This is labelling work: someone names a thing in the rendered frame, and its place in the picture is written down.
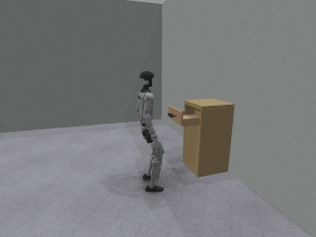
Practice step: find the robot left foot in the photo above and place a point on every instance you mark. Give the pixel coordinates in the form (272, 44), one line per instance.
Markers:
(145, 177)

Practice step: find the right robot upper arm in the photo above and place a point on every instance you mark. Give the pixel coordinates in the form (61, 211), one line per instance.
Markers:
(148, 100)

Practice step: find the right robot hand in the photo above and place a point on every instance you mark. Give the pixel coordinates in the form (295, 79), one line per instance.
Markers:
(156, 145)

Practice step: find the humanoid robot head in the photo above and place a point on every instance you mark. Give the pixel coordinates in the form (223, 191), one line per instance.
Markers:
(146, 75)

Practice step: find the cabinet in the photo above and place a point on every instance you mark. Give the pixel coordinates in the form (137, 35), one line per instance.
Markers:
(206, 147)

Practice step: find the robot right forearm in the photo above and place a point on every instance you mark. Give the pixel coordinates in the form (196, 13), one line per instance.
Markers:
(149, 124)

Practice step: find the drawer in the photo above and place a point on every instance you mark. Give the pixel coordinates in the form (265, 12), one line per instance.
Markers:
(185, 118)

